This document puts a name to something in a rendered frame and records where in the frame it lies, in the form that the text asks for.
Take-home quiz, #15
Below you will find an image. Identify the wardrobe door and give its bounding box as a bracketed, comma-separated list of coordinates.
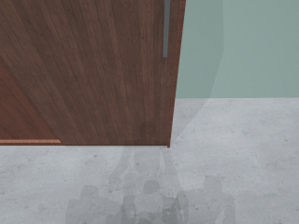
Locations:
[0, 0, 180, 145]
[0, 57, 59, 140]

